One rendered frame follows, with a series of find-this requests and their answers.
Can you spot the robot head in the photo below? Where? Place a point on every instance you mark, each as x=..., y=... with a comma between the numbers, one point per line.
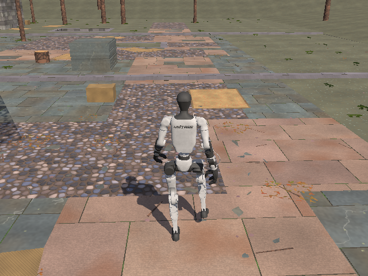
x=184, y=101

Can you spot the robot left upper arm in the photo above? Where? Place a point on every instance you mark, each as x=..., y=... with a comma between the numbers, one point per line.
x=166, y=121

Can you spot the robot right upper arm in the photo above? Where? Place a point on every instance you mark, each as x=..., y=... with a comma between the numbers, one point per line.
x=204, y=132

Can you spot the left robot foot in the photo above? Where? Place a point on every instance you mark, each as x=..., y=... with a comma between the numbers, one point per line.
x=175, y=236

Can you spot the robot left forearm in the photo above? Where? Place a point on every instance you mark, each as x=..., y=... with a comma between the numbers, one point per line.
x=157, y=149

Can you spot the left robot hand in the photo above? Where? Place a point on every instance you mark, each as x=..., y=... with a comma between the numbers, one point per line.
x=158, y=160

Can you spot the right robot hand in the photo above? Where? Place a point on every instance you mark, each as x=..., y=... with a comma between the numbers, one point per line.
x=214, y=177

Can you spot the robot right forearm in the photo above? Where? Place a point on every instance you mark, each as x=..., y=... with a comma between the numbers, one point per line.
x=210, y=157

